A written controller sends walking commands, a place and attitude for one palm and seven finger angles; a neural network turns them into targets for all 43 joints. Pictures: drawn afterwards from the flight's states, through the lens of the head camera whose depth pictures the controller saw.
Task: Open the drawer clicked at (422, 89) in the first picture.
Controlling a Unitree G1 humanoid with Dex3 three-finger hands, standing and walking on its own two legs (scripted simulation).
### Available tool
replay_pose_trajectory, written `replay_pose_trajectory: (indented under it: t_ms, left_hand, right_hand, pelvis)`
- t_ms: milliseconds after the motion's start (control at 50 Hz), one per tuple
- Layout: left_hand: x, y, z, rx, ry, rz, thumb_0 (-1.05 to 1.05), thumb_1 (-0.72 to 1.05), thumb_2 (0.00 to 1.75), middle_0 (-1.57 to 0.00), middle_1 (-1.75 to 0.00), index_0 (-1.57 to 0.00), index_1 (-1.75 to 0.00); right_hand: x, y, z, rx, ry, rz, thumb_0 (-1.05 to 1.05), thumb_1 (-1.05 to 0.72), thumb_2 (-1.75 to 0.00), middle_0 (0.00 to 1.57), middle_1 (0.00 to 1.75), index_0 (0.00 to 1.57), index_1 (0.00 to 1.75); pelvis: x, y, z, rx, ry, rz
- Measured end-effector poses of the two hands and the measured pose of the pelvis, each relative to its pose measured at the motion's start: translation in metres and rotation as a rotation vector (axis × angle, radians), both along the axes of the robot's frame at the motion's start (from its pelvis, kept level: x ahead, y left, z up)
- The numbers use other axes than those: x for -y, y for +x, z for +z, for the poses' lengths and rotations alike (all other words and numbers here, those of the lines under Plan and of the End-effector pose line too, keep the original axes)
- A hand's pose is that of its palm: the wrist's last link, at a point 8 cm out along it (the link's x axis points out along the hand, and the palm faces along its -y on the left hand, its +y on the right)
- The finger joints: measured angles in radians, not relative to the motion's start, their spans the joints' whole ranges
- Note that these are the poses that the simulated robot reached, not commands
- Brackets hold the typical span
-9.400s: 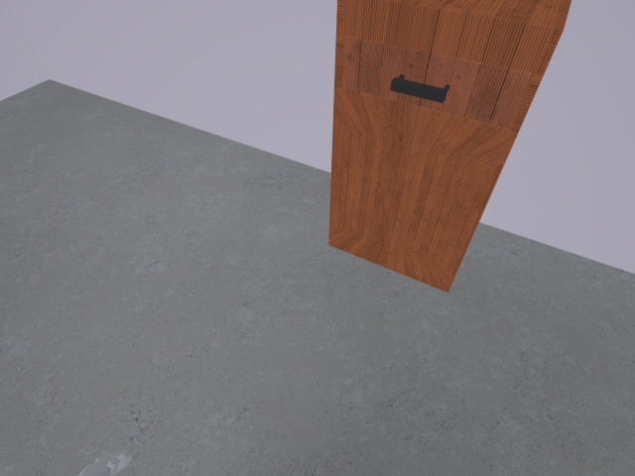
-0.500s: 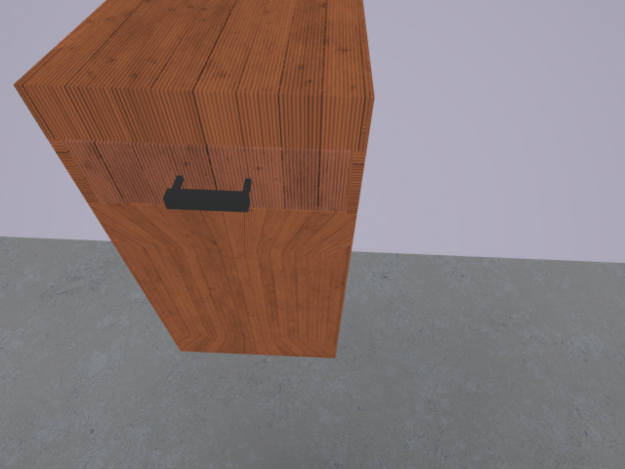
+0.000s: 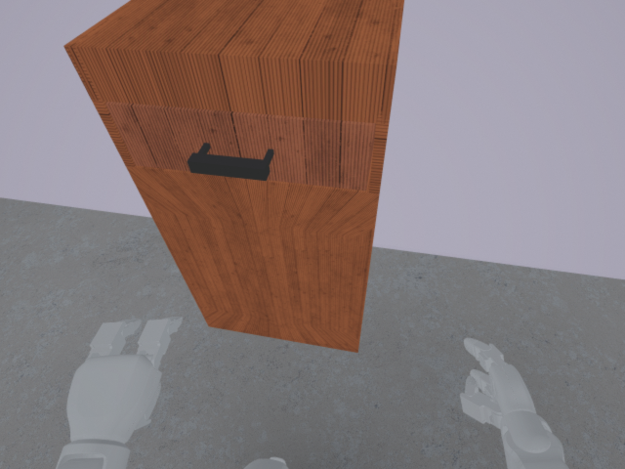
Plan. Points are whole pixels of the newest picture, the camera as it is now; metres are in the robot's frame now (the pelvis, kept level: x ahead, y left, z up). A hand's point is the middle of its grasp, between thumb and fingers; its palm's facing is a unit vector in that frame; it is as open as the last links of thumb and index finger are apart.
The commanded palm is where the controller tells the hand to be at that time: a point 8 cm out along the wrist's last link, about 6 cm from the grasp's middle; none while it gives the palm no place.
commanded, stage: raise the hand with hooked fingers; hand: left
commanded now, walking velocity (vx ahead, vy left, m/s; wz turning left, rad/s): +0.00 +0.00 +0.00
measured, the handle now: (233, 158) +0.57 +0.26 +0.06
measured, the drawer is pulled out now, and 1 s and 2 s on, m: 0.00 0.00 0.00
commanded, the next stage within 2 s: move the hooked fingers above the handle in 1.34 s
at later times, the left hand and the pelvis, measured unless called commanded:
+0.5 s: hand (172, 264) +0.30 +0.23 +0.11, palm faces +0.18 -0.06 -0.98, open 12.3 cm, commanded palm +0.27 +0.24 +0.16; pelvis +0.02 +0.01 +0.03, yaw -6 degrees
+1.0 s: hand (129, 177) +0.37 +0.29 +0.19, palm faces +0.12 -0.07 -0.99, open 13.8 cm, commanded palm +0.32 +0.29 +0.23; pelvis +0.02 +0.07 +0.05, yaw -5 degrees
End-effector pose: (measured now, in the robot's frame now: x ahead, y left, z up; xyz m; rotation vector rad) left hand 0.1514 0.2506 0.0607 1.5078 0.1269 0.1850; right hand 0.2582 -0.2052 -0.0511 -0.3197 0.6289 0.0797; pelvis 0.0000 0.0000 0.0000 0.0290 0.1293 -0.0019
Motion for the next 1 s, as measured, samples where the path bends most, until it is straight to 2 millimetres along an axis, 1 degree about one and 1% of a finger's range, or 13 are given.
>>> replay_pose_trajectory:
  t_ms: [100, 140, 200, 260, 320, 400, 480, 540, 600, 700, 800, 900, 1000]
  left_hand:
    - [0.005, 0.046, 0.046, 0.13, 0.021, -0.017, 0.01, 0.31, 0.65, -0.27, -0.67, -0.27, -0.67]
    - [0.011, 0.065, 0.055, 0.11, 0.006, -0.014, 0.01, 0.27, 0.63, -0.27, -0.7, -0.27, -0.7]
    - [0.02, 0.084, 0.058, 0.019, -0.021, -0.027, 0.01, 0.2, 0.6, -0.27, -0.74, -0.27, -0.75]
    - [0.026, 0.094, 0.056, -0.072, -0.021, -0.08, 0.01, 0.14, 0.57, -0.27, -0.78, -0.27, -0.79]
    - [0.032, 0.098, 0.059, -0.089, -0.028, -0.148, 0.01, 0.07, 0.54, -0.28, -0.83, -0.28, -0.84]
    - [0.034, 0.104, 0.078, 0.019, -0.023, -0.215, 0.01, -0.03, 0.5, -0.29, -0.89, -0.29, -0.9]
    - [0.02, 0.116, 0.096, 0.132, 0.007, -0.181, 0.01, -0.12, 0.46, -0.3, -0.95, -0.3, -0.96]
    - [0.006, 0.127, 0.104, 0.148, -0.001, -0.111, 0.0, -0.19, 0.43, -0.3, -0.99, -0.3, -1.0]
    - [-0.002, 0.138, 0.108, 0.116, -0.029, -0.076, 0.0, -0.26, 0.4, -0.31, -1.04, -0.3, -1.05]
    - [-0.002, 0.15, 0.12, 0.077, -0.046, -0.137, 0.0, -0.37, 0.36, -0.31, -1.11, -0.31, -1.12]
    - [-0.008, 0.162, 0.143, 0.116, -0.02, -0.194, 0.0, -0.44, 0.32, -0.32, -1.16, -0.32, -1.17]
    - [-0.031, 0.177, 0.163, 0.124, -0.007, -0.149, 0.0, -0.48, 0.31, -0.32, -1.18, -0.32, -1.19]
    - [-0.044, 0.187, 0.176, 0.09, -0.002, -0.133, 0.0, -0.49, 0.3, -0.32, -1.19, -0.32, -1.2]
  right_hand:
    - [-0.011, -0.011, -0.016, -0.044, 0.082, -0.016, 0.01, -0.91, -0.89, 0.2, 0.3, 0.2, 0.3]
    - [-0.012, -0.023, -0.02, -0.086, 0.118, -0.045, 0.01, -0.91, -0.89, 0.2, 0.3, 0.2, 0.3]
    - [-0.005, -0.044, -0.023, -0.146, 0.144, -0.103, 0.01, -0.91, -0.89, 0.2, 0.3, 0.21, 0.3]
    - [0.011, -0.065, -0.026, -0.187, 0.13, -0.166, 0.01, -0.91, -0.89, 0.2, 0.3, 0.21, 0.3]
    - [0.032, -0.083, -0.028, -0.217, 0.086, -0.234, 0.01, -0.91, -0.89, 0.2, 0.3, 0.21, 0.3]
    - [0.054, -0.098, -0.031, -0.244, 0.022, -0.3, 0.01, -0.91, -0.89, 0.2, 0.3, 0.2, 0.3]
    - [0.06, -0.098, -0.031, -0.248, 0.011, -0.34, 0.01, -0.91, -0.9, 0.19, 0.3, 0.2, 0.3]
    - [0.052, -0.089, -0.026, -0.227, 0.032, -0.355, 0.01, -0.91, -0.9, 0.19, 0.3, 0.2, 0.3]
    - [0.036, -0.077, -0.018, -0.187, 0.054, -0.35, 0.01, -0.91, -0.9, 0.19, 0.3, 0.2, 0.3]
    - [0.001, -0.053, 0.001, -0.116, 0.078, -0.303, 0.01, -0.91, -0.9, 0.19, 0.3, 0.2, 0.3]
    - [-0.034, -0.038, 0.014, -0.081, 0.107, -0.243, 0.01, -0.91, -0.89, 0.2, 0.3, 0.2, 0.3]
    - [-0.061, -0.038, 0.015, -0.107, 0.128, -0.201, 0.01, -0.91, -0.89, 0.2, 0.3, 0.2, 0.3]
    - [-0.072, -0.051, 0.008, -0.159, 0.127, -0.188, 0.01, -0.91, -0.89, 0.2, 0.3, 0.21, 0.3]
  pelvis:
    - [0.007, 0.002, 0.004, 0.022, -0.002, 0.014]
    - [0.009, 0.005, 0.009, 0.024, 0.006, -0.001]
    - [0.01, 0.01, 0.018, 0.029, 0.02, -0.05]
    - [0.009, 0.016, 0.024, 0.033, 0.026, -0.1]
    - [0.006, 0.02, 0.027, 0.035, 0.02, -0.118]
    - [-0.001, 0.023, 0.028, 0.031, 0.012, -0.114]
    - [-0.01, 0.024, 0.028, 0.028, 0.007, -0.108]
    - [-0.017, 0.025, 0.03, 0.038, 0.004, -0.107]
    - [-0.026, 0.025, 0.033, 0.058, -0.002, -0.105]
    - [-0.04, 0.025, 0.037, 0.094, -0.014, -0.102]
    - [-0.053, 0.025, 0.04, 0.121, -0.026, -0.098]
    - [-0.065, 0.022, 0.043, 0.134, -0.033, -0.092]
    - [-0.074, 0.02, 0.046, 0.135, -0.037, -0.086]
